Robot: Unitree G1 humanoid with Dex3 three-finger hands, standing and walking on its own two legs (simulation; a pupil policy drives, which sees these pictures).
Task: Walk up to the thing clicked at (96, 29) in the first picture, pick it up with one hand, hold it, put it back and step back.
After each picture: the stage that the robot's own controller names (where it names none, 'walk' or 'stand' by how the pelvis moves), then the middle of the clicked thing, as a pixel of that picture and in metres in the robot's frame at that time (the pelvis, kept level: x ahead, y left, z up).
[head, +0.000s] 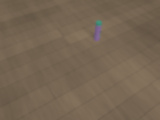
stand; (97, 31) +1.49 -0.20 -0.66
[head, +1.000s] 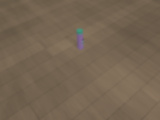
walk; (80, 39) +1.37 +0.11 -0.63
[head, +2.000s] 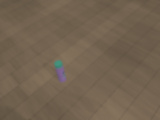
walk; (60, 71) +0.86 +0.26 -0.65
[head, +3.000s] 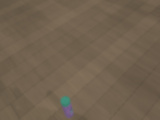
walk; (67, 107) +0.53 +0.17 -0.65
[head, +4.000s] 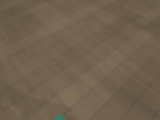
stand; out of the picture +0.41 +0.14 -0.64
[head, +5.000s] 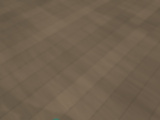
stand; out of the picture +0.39 +0.16 -0.66
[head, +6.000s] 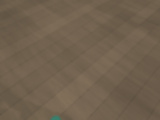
stand; out of the picture +0.41 +0.16 -0.66
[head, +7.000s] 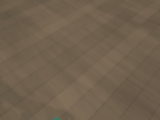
stand; out of the picture +0.39 +0.17 -0.66
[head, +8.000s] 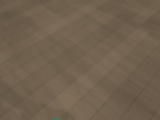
go down; out of the picture +0.39 +0.16 -0.66
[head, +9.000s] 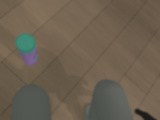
go down; (28, 52) +0.47 +0.17 -0.30
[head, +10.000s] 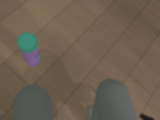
approach; (30, 52) +0.48 +0.17 -0.27
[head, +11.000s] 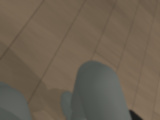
close in; out of the picture +0.47 +0.22 -0.17
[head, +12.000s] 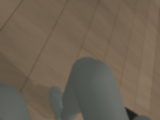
close; out of the picture +0.47 +0.23 -0.17
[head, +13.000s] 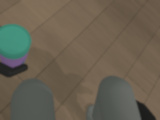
lift; (13, 53) +0.38 +0.22 -0.04
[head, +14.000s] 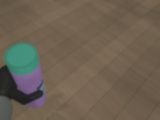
hold; (30, 81) +0.31 +0.16 +0.09
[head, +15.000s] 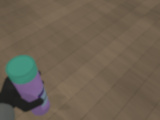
hold; (32, 90) +0.30 +0.16 +0.04
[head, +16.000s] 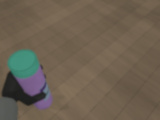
hold; (34, 84) +0.32 +0.16 +0.05
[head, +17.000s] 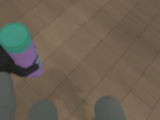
crouch; (26, 56) +0.41 +0.16 -0.03
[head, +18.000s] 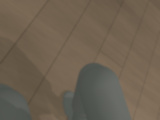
lower; out of the picture +0.47 +0.22 -0.14
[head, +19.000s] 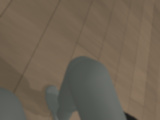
lower; out of the picture +0.47 +0.25 -0.18
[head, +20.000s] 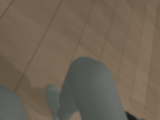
lower; out of the picture +0.47 +0.24 -0.18
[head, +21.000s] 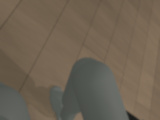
lower; out of the picture +0.46 +0.24 -0.17
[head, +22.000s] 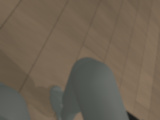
rest; out of the picture +0.46 +0.24 -0.17
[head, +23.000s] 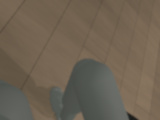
open; out of the picture +0.46 +0.22 -0.18
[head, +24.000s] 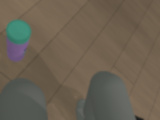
stand; (17, 44) +0.46 +0.18 -0.21
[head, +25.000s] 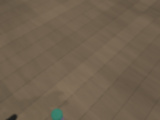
stand; out of the picture +0.40 +0.13 -0.57
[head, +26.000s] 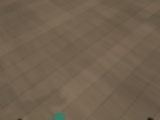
stand; out of the picture +0.40 +0.13 -0.59
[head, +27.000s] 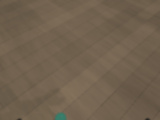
stand; out of the picture +0.40 +0.12 -0.60
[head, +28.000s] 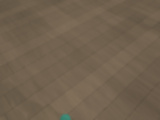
stand; out of the picture +0.43 +0.12 -0.65
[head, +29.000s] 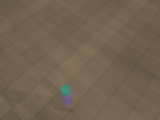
walk; (66, 95) +0.50 +0.10 -0.63
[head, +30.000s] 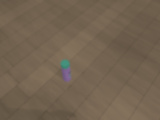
walk; (66, 71) +0.73 +0.13 -0.63
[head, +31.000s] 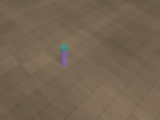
stand; (64, 55) +1.05 +0.13 -0.64
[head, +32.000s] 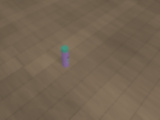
stand; (65, 56) +1.03 +0.15 -0.65
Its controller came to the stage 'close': yes
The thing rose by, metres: 0.69
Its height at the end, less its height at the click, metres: +0.00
